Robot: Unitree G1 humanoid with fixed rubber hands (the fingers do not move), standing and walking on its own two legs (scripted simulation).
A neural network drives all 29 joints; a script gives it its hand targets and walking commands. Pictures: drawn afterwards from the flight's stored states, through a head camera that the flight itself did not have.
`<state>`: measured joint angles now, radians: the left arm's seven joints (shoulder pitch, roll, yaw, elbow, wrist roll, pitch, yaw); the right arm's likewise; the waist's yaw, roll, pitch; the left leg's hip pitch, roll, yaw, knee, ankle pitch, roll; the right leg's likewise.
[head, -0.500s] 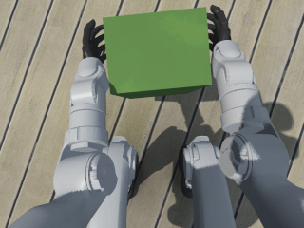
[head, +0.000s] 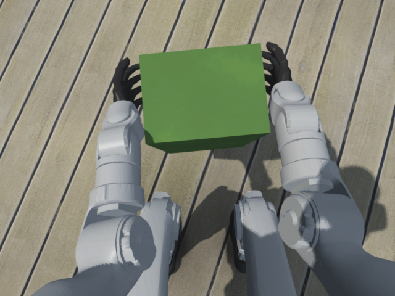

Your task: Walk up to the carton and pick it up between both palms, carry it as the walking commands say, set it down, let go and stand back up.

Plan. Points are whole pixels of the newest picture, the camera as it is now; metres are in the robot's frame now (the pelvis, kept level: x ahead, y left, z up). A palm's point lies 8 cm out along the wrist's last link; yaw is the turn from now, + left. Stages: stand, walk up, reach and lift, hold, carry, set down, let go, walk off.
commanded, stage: reach and lift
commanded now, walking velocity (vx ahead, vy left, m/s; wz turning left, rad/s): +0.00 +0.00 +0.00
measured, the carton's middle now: (203, 112) +0.48 +0.00 -0.14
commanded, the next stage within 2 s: none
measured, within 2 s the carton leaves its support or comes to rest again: neither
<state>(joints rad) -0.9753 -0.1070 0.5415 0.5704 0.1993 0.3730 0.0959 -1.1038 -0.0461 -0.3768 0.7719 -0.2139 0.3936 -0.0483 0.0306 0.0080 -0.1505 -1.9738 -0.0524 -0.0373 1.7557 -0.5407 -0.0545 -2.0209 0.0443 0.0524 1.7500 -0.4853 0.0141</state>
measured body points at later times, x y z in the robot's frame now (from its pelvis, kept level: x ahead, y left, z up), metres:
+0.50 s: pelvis +0.02 +0.00 +0.06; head +0.24 -0.02 +0.45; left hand +0.47 +0.15 +0.00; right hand +0.49 -0.14 +0.00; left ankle +0.10 +0.13 -0.46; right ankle +0.11 -0.12 -0.46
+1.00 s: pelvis +0.04 +0.00 +0.13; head +0.22 -0.02 +0.54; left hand +0.45 +0.15 +0.08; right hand +0.47 -0.14 +0.07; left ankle +0.10 +0.13 -0.46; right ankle +0.11 -0.12 -0.46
